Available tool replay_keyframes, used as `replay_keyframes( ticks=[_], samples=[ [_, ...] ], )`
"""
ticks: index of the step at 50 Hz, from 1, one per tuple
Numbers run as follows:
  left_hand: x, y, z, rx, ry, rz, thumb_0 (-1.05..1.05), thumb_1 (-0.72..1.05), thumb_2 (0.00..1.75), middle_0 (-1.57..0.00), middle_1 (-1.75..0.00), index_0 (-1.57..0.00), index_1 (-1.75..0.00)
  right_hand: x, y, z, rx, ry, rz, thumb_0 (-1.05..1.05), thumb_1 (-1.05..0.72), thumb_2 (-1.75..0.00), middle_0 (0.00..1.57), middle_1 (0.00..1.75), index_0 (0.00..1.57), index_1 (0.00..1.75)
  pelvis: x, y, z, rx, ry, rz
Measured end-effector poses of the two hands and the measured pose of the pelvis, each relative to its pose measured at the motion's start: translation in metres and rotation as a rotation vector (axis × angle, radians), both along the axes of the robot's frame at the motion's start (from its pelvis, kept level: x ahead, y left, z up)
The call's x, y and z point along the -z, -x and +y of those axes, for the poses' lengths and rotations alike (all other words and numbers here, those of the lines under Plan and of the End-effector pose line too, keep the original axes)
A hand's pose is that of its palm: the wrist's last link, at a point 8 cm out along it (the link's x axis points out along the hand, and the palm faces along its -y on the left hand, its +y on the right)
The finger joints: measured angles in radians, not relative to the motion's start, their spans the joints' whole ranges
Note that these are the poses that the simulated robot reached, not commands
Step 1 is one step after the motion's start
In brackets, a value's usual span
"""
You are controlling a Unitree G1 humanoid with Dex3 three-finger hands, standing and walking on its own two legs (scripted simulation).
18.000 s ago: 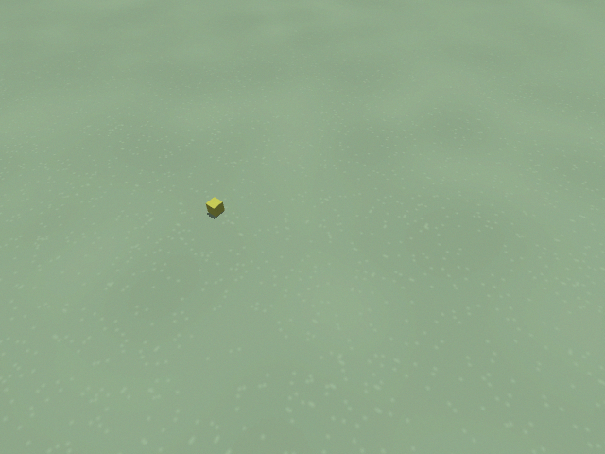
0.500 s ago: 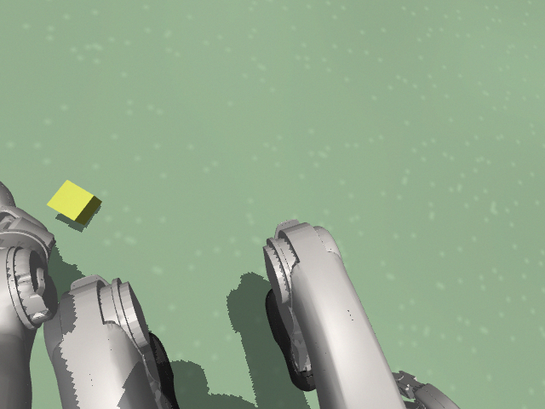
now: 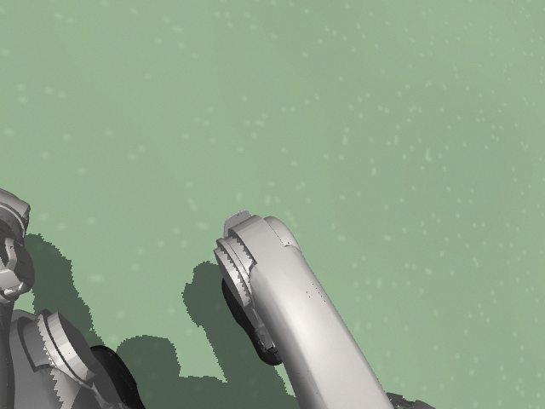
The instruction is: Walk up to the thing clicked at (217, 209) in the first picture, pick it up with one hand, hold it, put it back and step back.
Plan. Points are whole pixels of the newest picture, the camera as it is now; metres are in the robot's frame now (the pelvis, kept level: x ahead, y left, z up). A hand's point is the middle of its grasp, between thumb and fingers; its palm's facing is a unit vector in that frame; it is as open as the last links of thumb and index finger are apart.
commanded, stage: approach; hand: left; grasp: from above
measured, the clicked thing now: out of the picture +0.46 +0.27 -0.30
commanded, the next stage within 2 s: rest palm in 0.08 s
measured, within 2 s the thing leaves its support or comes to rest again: neither
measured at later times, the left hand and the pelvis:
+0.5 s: hand out of the picture +0.45 +0.25 -0.22, palm faces -0.31 -0.30 -0.90, open 14.1 cm; pelvis +0.00 +0.00 +0.00, yaw +0 degrees
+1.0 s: hand out of the picture +0.45 +0.26 -0.26, palm faces -0.29 -0.31 -0.91, open 13.8 cm; pelvis +0.00 +0.01 -0.01, yaw -2 degrees
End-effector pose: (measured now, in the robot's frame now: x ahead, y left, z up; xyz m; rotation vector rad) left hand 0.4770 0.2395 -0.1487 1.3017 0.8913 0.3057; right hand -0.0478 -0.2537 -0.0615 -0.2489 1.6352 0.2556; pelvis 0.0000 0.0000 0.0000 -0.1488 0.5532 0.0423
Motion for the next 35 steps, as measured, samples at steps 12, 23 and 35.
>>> replay_keyframes(
  ticks=[12,23,35],
  samples=[
    [0.003,0.03,0.044,-0.009,0.005,0.046,0.0,-0.58,0.99,-0.11,-1.04,-0.11,-1.05,0.024,-0.029,0.007,-0.049,-0.026,-0.093,0.0,-0.92,-0.9,0.2,0.3,0.2,0.3,0.008,0.004,0.0,-0.015,-0.011,-0.02],
    [0.012,0.022,0.018,0.055,0.023,0.022,0.0,-0.56,0.98,-0.11,-1.03,-0.11,-1.04,0.011,-0.049,0.006,-0.11,-0.01,-0.16,0.0,-0.91,-0.9,0.2,0.3,0.2,0.3,0.005,0.002,0.002,-0.015,0.012,-0.034],
    [0.039,0.023,0.021,-0.003,0.01,0.026,0.0,-0.53,0.96,-0.12,-1.03,-0.12,-1.04,-0.011,-0.019,0.005,-0.115,0.012,-0.056,0.0,-0.92,-0.91,0.2,0.3,0.2,0.3,0.006,0.004,0.005,-0.004,0.032,-0.047]
  ],
)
